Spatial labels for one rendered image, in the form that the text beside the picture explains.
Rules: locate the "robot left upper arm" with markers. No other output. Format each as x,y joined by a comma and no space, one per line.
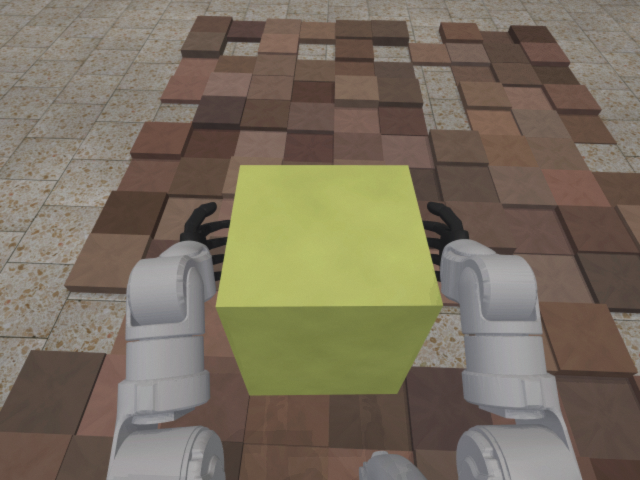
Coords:
182,453

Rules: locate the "right robot thigh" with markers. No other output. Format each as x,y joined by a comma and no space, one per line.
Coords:
389,467

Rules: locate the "carton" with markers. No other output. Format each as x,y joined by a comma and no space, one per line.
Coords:
327,284

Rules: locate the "robot right upper arm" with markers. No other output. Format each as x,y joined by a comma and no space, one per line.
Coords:
514,452

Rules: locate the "right robot hand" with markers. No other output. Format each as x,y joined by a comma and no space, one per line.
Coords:
450,232

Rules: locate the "robot right forearm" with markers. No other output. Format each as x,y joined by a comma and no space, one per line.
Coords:
506,369

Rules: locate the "left robot hand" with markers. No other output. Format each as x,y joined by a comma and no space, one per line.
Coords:
194,231

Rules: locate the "robot left forearm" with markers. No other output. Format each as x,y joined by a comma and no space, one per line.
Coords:
165,376

